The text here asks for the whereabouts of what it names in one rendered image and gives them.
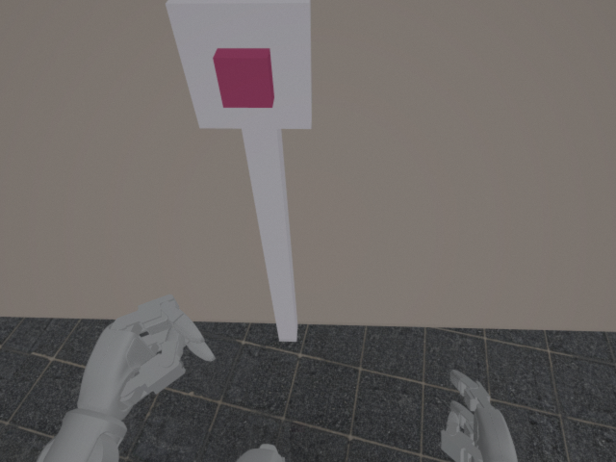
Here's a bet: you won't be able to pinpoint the left robot forearm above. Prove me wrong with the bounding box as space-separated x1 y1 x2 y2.
37 408 127 462

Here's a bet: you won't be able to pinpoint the robot left shin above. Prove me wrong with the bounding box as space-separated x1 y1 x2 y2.
259 444 278 453

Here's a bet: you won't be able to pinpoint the button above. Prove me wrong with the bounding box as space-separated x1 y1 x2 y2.
213 48 274 108

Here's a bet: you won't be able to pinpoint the robot left hand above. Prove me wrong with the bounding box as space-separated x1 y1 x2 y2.
77 294 216 421

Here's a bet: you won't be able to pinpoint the panel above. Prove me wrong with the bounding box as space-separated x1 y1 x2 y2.
166 0 312 342

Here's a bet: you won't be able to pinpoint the robot right hand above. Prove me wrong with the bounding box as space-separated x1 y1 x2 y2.
441 370 518 462

